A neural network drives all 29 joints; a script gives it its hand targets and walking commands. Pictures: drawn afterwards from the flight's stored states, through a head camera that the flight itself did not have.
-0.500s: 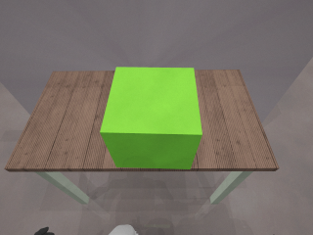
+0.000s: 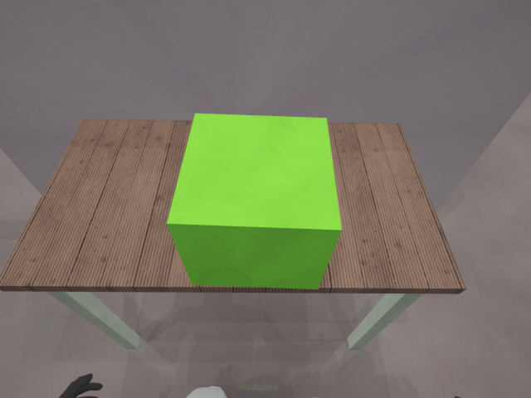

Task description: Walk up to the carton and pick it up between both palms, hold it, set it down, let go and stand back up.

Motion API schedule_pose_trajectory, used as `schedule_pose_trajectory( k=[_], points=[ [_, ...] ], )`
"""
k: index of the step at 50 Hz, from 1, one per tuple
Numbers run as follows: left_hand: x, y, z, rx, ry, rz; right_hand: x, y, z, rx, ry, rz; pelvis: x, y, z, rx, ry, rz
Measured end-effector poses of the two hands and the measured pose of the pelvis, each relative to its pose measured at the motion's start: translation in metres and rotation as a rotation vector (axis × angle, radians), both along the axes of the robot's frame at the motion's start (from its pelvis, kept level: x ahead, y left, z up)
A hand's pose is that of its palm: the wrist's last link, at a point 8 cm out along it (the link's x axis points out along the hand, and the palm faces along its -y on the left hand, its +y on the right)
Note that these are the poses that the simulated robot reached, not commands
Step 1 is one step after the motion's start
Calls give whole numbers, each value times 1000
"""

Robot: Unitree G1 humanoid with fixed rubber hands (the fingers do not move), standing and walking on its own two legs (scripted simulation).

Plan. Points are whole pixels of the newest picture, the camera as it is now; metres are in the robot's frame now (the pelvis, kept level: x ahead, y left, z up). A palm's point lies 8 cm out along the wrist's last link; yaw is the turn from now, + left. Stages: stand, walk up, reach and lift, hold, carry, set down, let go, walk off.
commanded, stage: walk up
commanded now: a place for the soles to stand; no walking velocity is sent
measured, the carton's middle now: (257, 203) +0.43 +0.02 -0.01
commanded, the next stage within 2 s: none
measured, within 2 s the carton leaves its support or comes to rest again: neither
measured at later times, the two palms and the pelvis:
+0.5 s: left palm out of the picture +0.12 +0.31 -0.09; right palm out of the picture +0.09 -0.31 -0.09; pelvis +0.01 +0.01 +0.00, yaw +0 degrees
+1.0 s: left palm out of the picture +0.10 +0.32 -0.10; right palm out of the picture +0.08 -0.30 -0.09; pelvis +0.00 +0.02 +0.00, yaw +0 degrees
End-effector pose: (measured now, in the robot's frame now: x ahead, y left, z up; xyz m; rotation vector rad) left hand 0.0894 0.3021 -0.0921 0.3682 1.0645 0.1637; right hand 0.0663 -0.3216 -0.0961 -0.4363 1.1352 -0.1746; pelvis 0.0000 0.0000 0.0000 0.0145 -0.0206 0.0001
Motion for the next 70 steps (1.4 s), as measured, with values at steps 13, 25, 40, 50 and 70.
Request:
schedule_pose_trajectory(
  k=[13, 25, 40, 50, 70],
  points=[
    [30, -1, 0, -5, -13, -23, 25, 8, 0, 7, 3, 32, 16, 3, 1, -4, 23, 0],
    [27, 4, 1, -11, -42, -26, 25, 12, 5, -4, -26, 27, 9, 9, 1, -12, 12, 0],
    [11, 15, -5, -22, -9, -5, 14, 19, 9, -12, -14, 25, 1, 18, 3, -23, 6, 0],
    [12, 14, -5, -22, -4, -7, 16, 19, 8, -10, -13, 28, 3, 17, 4, -22, 10, 0],
    [7, 53, 4, 44, -66, 27, 11, 28, 10, -8, -9, -39, -4, 37, 0, -28, -7, 18]
  ],
)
